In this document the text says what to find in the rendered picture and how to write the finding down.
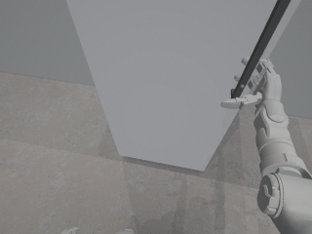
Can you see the right robot forearm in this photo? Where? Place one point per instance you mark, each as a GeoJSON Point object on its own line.
{"type": "Point", "coordinates": [274, 144]}

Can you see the handle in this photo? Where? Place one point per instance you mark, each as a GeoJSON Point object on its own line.
{"type": "Point", "coordinates": [269, 28]}

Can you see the fridge door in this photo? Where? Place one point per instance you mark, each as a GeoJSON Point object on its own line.
{"type": "Point", "coordinates": [162, 68]}

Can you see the robot right upper arm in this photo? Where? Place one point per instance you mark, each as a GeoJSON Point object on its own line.
{"type": "Point", "coordinates": [287, 199]}

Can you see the robot right hand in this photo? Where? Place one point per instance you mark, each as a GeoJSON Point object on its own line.
{"type": "Point", "coordinates": [267, 88]}

